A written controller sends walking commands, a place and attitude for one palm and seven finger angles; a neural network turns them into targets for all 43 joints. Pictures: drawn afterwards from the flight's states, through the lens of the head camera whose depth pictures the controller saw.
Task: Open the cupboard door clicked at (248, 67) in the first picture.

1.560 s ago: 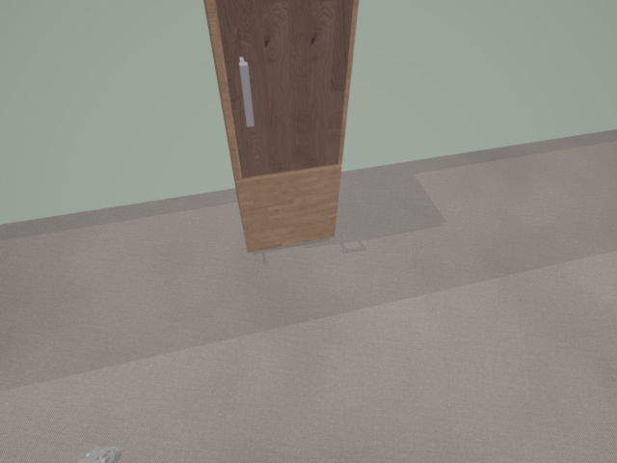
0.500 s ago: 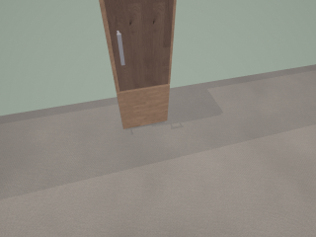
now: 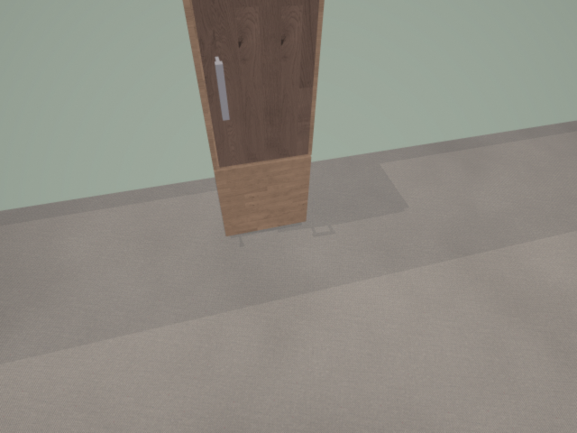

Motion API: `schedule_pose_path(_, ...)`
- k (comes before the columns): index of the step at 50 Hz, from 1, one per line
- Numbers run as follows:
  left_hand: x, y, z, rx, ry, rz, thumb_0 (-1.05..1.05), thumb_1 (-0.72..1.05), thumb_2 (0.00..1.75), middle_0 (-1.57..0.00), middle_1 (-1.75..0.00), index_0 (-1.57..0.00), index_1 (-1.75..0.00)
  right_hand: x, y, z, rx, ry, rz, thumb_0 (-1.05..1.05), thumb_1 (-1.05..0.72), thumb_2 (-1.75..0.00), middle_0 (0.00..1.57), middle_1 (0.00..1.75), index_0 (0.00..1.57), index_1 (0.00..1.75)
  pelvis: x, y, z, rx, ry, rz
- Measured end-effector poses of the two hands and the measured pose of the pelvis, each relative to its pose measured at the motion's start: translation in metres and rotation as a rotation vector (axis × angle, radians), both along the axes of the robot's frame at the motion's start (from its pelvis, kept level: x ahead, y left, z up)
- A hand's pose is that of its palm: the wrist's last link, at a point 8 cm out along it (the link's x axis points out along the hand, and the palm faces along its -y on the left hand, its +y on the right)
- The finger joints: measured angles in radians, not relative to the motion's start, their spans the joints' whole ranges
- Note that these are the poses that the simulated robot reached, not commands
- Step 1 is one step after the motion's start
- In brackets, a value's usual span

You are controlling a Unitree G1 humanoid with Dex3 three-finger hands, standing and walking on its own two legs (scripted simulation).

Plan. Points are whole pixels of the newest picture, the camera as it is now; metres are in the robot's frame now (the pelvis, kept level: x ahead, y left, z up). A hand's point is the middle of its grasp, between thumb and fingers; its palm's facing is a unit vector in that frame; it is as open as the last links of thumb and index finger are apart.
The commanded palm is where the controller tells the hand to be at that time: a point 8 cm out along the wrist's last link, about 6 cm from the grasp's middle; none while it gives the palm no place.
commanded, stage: walk to a spot facing it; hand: left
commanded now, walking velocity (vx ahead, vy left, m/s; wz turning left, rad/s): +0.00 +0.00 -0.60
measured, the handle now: (221, 89) +1.02 +0.26 -0.04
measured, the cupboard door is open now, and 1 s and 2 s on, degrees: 0 0 0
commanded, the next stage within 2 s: none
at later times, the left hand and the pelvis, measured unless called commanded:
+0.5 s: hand out of the picture +0.03 +0.16 -0.18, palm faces -0.14 -0.97 -0.22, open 7.4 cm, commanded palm none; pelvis +0.01 -0.02 -0.01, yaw -13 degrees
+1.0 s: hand (209, 332) +0.33 +0.17 -0.18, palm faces -0.45 -0.87 -0.21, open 7.4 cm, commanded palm none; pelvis +0.17 +0.01 +0.00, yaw -32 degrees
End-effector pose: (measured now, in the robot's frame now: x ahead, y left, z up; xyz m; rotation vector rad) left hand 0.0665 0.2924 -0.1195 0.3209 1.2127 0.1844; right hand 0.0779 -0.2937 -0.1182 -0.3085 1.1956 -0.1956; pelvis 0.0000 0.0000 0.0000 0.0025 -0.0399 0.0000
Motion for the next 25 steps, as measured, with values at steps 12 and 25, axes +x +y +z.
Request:
schedule_pose_path(12, -0.007, -0.024, -0.020, -0.041, 0.062, -0.045, 0.01, 0.90, 0.90, -0.20, -0.30, -0.20, -0.30, -0.027, 0.017, -0.017, 0.045, -0.027, -0.104, 0.00, -0.91, -0.90, 0.20, 0.29, 0.20, 0.30, -0.011, -0.002, -0.012, 0.011, 0.008, -0.096)
schedule_pose_path(25, -0.037, -0.079, -0.024, -0.113, 0.138, -0.069, 0.01, 0.90, 0.90, -0.20, -0.30, -0.20, -0.30, -0.055, 0.013, -0.034, 0.134, 0.003, -0.223, 0.01, -0.91, -0.90, 0.20, 0.29, 0.20, 0.30, 0.008, -0.021, -0.014, 0.000, 0.018, -0.227)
